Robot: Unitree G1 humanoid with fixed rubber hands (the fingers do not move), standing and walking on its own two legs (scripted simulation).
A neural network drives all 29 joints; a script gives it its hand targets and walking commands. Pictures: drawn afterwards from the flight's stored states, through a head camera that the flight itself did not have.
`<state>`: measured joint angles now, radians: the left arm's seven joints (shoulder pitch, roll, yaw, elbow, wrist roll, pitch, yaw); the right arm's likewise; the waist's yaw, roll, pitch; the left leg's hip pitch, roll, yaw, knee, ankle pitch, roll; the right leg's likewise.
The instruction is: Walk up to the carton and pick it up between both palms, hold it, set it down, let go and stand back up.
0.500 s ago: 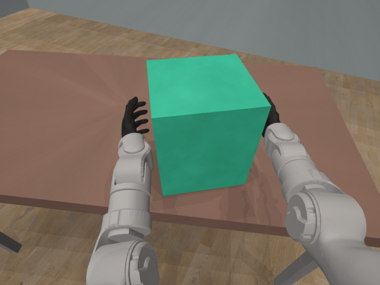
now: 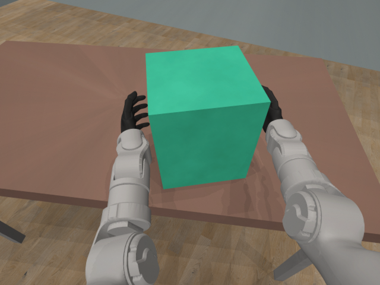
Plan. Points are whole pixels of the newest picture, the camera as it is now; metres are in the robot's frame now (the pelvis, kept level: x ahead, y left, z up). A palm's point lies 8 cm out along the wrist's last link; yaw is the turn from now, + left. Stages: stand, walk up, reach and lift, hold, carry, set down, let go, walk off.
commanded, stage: set down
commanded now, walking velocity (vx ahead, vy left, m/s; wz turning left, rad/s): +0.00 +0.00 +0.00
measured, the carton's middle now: (199, 120) +0.47 +0.05 +0.09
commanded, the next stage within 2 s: none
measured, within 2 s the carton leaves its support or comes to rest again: neither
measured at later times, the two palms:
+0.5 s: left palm (131, 137) +0.38 +0.18 +0.11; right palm (301, 127) +0.46 -0.19 +0.10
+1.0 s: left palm (132, 149) +0.35 +0.17 +0.10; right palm (301, 147) +0.43 -0.19 +0.06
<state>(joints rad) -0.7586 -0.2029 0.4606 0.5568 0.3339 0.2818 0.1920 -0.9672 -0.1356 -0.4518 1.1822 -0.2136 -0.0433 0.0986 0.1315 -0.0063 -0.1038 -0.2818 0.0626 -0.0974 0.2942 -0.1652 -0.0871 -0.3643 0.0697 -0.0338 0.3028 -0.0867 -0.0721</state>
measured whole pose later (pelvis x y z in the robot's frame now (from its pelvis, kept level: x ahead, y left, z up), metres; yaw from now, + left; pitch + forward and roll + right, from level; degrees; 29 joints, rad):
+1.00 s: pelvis -0.02 -0.01 -0.01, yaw -2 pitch +15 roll +1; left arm -0.58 -0.02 0.10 0.31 -0.09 0.42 0.30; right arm -0.74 -0.47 0.07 0.82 0.37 0.14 0.11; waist 0.21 0.06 -0.13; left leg -0.46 0.08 -0.07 0.34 -0.14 -0.09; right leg -0.55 0.09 -0.01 0.33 -0.04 -0.09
